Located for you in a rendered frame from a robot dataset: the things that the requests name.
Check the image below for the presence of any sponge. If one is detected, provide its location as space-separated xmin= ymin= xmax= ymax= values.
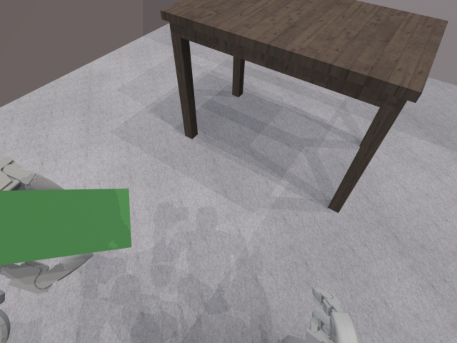
xmin=0 ymin=189 xmax=131 ymax=265

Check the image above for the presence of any left robot hand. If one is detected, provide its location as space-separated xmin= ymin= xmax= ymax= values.
xmin=0 ymin=156 xmax=94 ymax=296

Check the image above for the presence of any right robot hand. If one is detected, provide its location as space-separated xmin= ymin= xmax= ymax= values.
xmin=306 ymin=287 xmax=360 ymax=343

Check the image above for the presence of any table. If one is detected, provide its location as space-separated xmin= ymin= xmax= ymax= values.
xmin=160 ymin=0 xmax=448 ymax=213

